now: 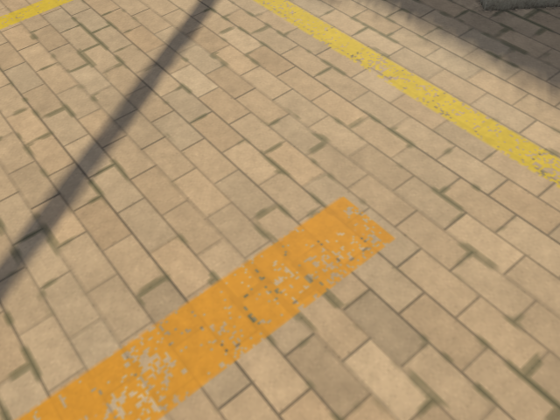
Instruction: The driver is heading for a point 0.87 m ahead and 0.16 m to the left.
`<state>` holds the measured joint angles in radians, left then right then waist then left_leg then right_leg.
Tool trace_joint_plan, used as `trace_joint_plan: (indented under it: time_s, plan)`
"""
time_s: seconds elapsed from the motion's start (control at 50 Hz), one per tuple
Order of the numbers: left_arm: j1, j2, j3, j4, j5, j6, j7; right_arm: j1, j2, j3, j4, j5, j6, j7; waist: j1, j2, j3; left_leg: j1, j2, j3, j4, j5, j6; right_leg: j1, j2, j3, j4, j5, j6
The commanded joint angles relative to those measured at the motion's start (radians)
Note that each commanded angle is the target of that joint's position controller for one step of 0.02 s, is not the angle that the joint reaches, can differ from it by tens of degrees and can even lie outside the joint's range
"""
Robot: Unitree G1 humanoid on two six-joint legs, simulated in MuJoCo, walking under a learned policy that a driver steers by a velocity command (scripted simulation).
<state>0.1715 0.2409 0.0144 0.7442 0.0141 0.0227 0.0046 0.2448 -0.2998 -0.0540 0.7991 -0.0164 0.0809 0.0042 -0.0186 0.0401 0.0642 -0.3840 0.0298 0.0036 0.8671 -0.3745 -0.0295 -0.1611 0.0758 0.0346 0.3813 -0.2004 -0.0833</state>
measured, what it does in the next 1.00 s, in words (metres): steps on the spot: left foot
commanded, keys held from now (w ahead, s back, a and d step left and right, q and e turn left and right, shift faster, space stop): no key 0.90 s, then w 0.10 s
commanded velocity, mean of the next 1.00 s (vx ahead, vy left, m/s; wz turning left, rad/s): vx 0.01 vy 0.00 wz -0.04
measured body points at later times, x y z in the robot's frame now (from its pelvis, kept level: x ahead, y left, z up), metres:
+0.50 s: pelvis +0.00 +0.03 +0.00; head +0.01 +0.03 +0.45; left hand +0.05 +0.29 -0.15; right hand +0.07 -0.23 -0.14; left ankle -0.01 +0.13 -0.75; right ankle +0.00 -0.07 -0.75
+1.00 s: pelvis +0.01 +0.04 +0.00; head +0.01 +0.04 +0.45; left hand +0.01 +0.27 -0.16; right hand +0.00 -0.20 -0.16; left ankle -0.01 +0.13 -0.75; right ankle +0.00 -0.07 -0.74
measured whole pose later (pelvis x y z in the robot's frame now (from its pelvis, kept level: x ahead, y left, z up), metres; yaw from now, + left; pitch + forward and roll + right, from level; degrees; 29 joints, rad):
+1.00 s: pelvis +0.01 +0.04 +0.00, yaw +0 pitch -1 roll +0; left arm 0.27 0.19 -0.02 1.17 0.02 0.01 0.03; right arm 0.30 -0.18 0.01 1.11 -0.01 0.01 -0.03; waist 0.00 -0.01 0.01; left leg -0.14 -0.05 0.00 0.42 -0.27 0.06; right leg -0.17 0.04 0.06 0.45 -0.31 -0.04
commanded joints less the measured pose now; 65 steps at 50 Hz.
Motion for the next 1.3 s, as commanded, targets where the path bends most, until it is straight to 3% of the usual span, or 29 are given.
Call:
trace_joint_plan:
  time_s: [0.02, 0.08, 0.12, 0.14, 0.16, 0.18, 0.2, 0.22, 0.26, 0.36, 0.46, 0.66, 0.9, 0.92, 0.96, 0.98, 1.02, 1.04, 1.08, 1.16, 1.2, 1.22, 1.24, 1.26, 1.28, 1.3]
  plan:
    - [0.032, 0.147, 0.031, -0.017, 0.008, -0.013, 0.006, -0.026, -0.056, -0.008, -0.049, 0.001, -0.011, -0.009, 0.040, -0.159, -0.051, 0.008, -0.005, -0.005, -0.112, -0.022, 0.011, 0.052, -0.262, 0.204, -0.094, 0.266, -0.126]
    - [0.022, 0.145, 0.025, 0.007, 0.011, -0.017, 0.007, -0.012, -0.048, -0.003, -0.028, 0.008, -0.019, -0.022, 0.034, -0.151, -0.056, 0.094, -0.023, 0.000, -0.225, -0.034, 0.028, 0.015, -0.263, 0.229, -0.072, 0.270, -0.127]
    - [-0.006, 0.136, 0.018, 0.021, 0.003, -0.018, 0.012, 0.024, -0.030, 0.005, -0.003, 0.009, -0.030, -0.030, 0.001, -0.126, -0.067, 0.192, -0.030, 0.008, -0.387, 0.063, 0.041, -0.014, -0.246, 0.231, -0.041, 0.264, -0.102]
    - [-0.016, 0.124, 0.012, 0.029, -0.003, -0.020, 0.015, 0.047, -0.022, 0.012, 0.011, 0.003, -0.041, -0.034, -0.021, -0.099, -0.075, 0.289, -0.008, -0.015, -0.514, 0.216, 0.048, -0.059, -0.233, 0.226, -0.029, 0.243, -0.066]
    - [0.001, 0.095, 0.001, 0.035, -0.004, -0.029, 0.015, 0.059, -0.048, 0.012, 0.020, -0.008, -0.056, -0.039, -0.014, -0.054, -0.103, 0.383, 0.071, -0.107, -0.553, 0.306, 0.058, -0.107, -0.204, 0.216, -0.015, 0.186, -0.022]
    - [0.063, 0.087, 0.003, 0.049, -0.007, -0.030, 0.011, 0.010, -0.115, 0.005, 0.011, -0.009, -0.069, -0.038, 0.055, 0.030, -0.085, 0.351, 0.151, -0.193, -0.537, 0.410, 0.089, -0.112, -0.117, 0.148, -0.021, 0.077, 0.003]
    - [0.063, 0.094, 0.005, 0.081, -0.002, -0.022, 0.011, -0.027, -0.099, 0.007, 0.020, 0.007, -0.074, -0.026, 0.052, 0.062, -0.064, 0.234, 0.156, -0.184, -0.529, 0.379, 0.114, -0.013, -0.083, 0.115, -0.061, 0.029, 0.012]
    - [0.047, 0.108, 0.007, 0.099, 0.003, -0.018, 0.012, -0.040, -0.064, 0.017, 0.024, 0.007, -0.079, -0.018, 0.039, 0.061, -0.046, 0.206, 0.124, -0.159, -0.537, 0.327, 0.097, 0.027, -0.093, 0.121, -0.066, 0.059, 0.016]
    - [0.038, 0.124, 0.014, 0.128, -0.002, -0.020, 0.012, -0.016, -0.059, 0.019, 0.051, 0.007, -0.084, -0.022, 0.020, 0.055, -0.044, 0.218, 0.083, -0.120, -0.545, 0.303, 0.072, 0.047, -0.110, 0.127, -0.050, 0.131, 0.011]
    - [0.054, 0.093, 0.005, 0.207, -0.005, -0.025, 0.019, 0.001, -0.044, 0.026, 0.105, 0.008, -0.085, -0.030, 0.015, -0.014, -0.036, 0.255, 0.080, -0.116, -0.548, 0.286, 0.082, 0.017, -0.116, 0.127, -0.077, 0.124, 0.025]
    - [0.063, 0.089, 0.001, 0.270, -0.006, -0.023, 0.024, -0.002, -0.039, 0.032, 0.152, 0.006, -0.086, -0.032, 0.016, -0.032, -0.025, 0.245, 0.076, -0.118, -0.559, 0.263, 0.088, 0.018, -0.121, 0.126, -0.086, 0.120, 0.032]
    - [0.089, 0.074, -0.015, 0.360, -0.008, -0.022, 0.032, 0.021, -0.012, 0.049, 0.232, 0.007, -0.088, -0.035, 0.020, -0.031, -0.017, 0.235, 0.066, -0.117, -0.570, 0.256, 0.090, 0.020, -0.131, 0.119, -0.083, 0.119, 0.036]
    - [0.116, 0.035, -0.028, 0.416, -0.008, -0.023, 0.037, 0.069, 0.021, 0.062, 0.291, 0.007, -0.090, -0.041, 0.020, -0.031, -0.006, 0.222, 0.057, -0.118, -0.568, 0.255, 0.092, 0.009, -0.135, 0.108, -0.070, 0.116, 0.041]
    - [0.126, 0.028, -0.030, 0.421, -0.007, -0.023, 0.037, 0.079, 0.022, 0.061, 0.296, 0.006, -0.090, -0.040, 0.018, -0.029, -0.026, 0.229, 0.050, -0.119, -0.579, 0.161, 0.094, 0.013, -0.125, 0.100, -0.070, 0.048, 0.038]
    - [0.129, 0.039, -0.021, 0.412, -0.002, -0.019, 0.036, 0.094, -0.019, 0.042, 0.298, 0.004, -0.080, -0.039, 0.012, 0.009, -0.007, 0.206, 0.039, -0.150, -0.590, -0.141, 0.125, -0.047, -0.069, 0.055, 0.011, -0.181, 0.019]
    - [0.119, 0.040, -0.018, 0.401, 0.006, -0.017, 0.031, 0.114, -0.036, 0.032, 0.298, 0.002, -0.074, -0.036, 0.001, 0.039, 0.027, 0.191, 0.065, -0.208, -0.619, -0.308, 0.157, -0.124, -0.042, 0.033, 0.072, -0.292, 0.010]
    - [0.073, 0.002, -0.023, 0.363, 0.025, -0.024, 0.017, 0.189, -0.054, 0.015, 0.315, 0.001, -0.068, -0.035, -0.028, 0.103, 0.098, 0.195, 0.195, -0.388, -0.722, -0.504, 0.241, -0.264, -0.022, -0.044, 0.242, -0.293, 0.009]
    - [0.052, -0.005, -0.024, 0.345, 0.031, -0.034, 0.011, 0.203, -0.046, 0.011, 0.319, -0.002, -0.071, -0.034, -0.032, 0.100, 0.125, 0.179, 0.254, -0.451, -0.759, -0.490, 0.275, -0.298, -0.058, -0.059, 0.322, -0.242, 0.011]
    - [0.028, 0.013, -0.015, 0.316, 0.025, -0.056, 0.000, 0.197, -0.048, 0.002, 0.310, -0.013, -0.089, -0.029, -0.024, 0.060, 0.117, 0.213, 0.279, -0.460, -0.778, -0.365, 0.293, -0.365, -0.097, -0.041, 0.417, -0.260, 0.014]
    - [0.050, 0.005, -0.004, 0.292, 0.007, -0.085, -0.015, 0.145, -0.045, -0.008, 0.289, -0.002, -0.115, -0.023, 0.020, 0.062, 0.077, 0.158, 0.188, -0.278, -0.715, -0.176, 0.241, -0.206, -0.082, -0.090, 0.247, -0.200, 0.015]
    - [0.182, -0.014, 0.001, 0.336, 0.001, -0.088, -0.011, 0.108, -0.042, -0.012, 0.274, 0.007, -0.116, -0.020, 0.079, 0.036, 0.060, 0.004, 0.129, -0.192, -0.615, -0.168, 0.216, 0.060, -0.030, -0.145, 0.077, -0.070, 0.014]
    - [0.267, 0.005, 0.011, 0.362, 0.003, -0.091, -0.004, 0.102, -0.022, -0.007, 0.264, 0.002, -0.122, -0.018, 0.107, -0.013, 0.040, -0.093, 0.090, -0.151, -0.511, -0.163, 0.196, 0.206, -0.037, -0.107, 0.034, -0.100, 0.011]
    - [0.380, 0.072, 0.029, 0.379, 0.018, -0.100, 0.006, 0.073, 0.036, 0.010, 0.238, -0.003, -0.133, -0.011, 0.154, -0.192, 0.006, -0.197, -0.003, -0.031, -0.226, -0.112, 0.157, 0.314, -0.231, 0.170, -0.124, -0.296, -0.016]
    - [0.502, 0.178, 0.056, 0.405, 0.010, -0.094, 0.007, 0.059, 0.074, 0.019, 0.191, -0.005, -0.141, -0.003, 0.167, -0.375, -0.022, -0.375, -0.100, 0.070, 0.052, -0.196, 0.134, 0.358, -0.445, 0.582, -0.283, -0.577, -0.120]
    - [0.431, 0.129, 0.047, 0.397, 0.010, -0.087, 0.009, 0.022, -0.007, 0.002, 0.184, -0.033, -0.139, 0.004, 0.115, -0.201, 0.060, -0.407, -0.026, -0.005, 0.209, -0.152, 0.147, 0.254, -0.461, 0.591, -0.271, -0.601, -0.147]
    - [0.333, 0.094, 0.038, 0.356, 0.009, -0.093, 0.002, 0.005, 0.011, 0.003, 0.184, -0.030, -0.144, 0.016, 0.072, -0.115, 0.099, -0.410, 0.013, -0.032, 0.242, -0.044, 0.150, 0.181, -0.419, 0.502, -0.264, -0.513, -0.135]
